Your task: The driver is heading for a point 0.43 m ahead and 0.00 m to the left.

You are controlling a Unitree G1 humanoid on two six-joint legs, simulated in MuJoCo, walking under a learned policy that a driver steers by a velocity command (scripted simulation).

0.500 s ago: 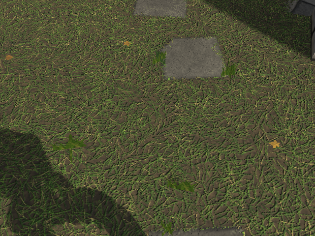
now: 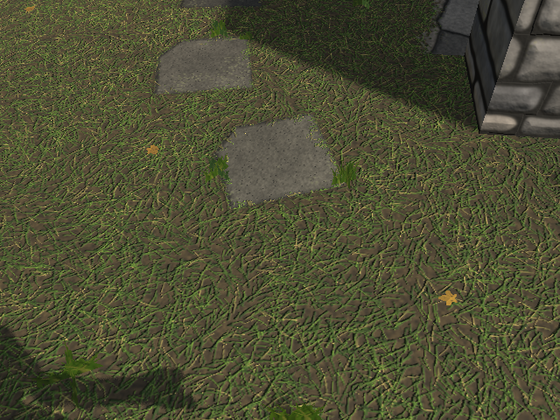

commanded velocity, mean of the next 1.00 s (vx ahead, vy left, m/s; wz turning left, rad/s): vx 0.32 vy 0.00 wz -0.12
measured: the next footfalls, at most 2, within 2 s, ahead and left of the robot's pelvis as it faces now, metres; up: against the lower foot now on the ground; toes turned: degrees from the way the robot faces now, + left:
left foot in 0.12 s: +0.10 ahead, +0.14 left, +0.00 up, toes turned -5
right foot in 0.56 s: +0.38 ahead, -0.08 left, +0.00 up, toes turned -8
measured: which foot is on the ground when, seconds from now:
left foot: up 0.00-0.10, down 0.12-0.56, up 0.58-0.96, down 0.98-1.00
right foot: down 0.00-0.10, up 0.12-0.54, down 0.56-1.00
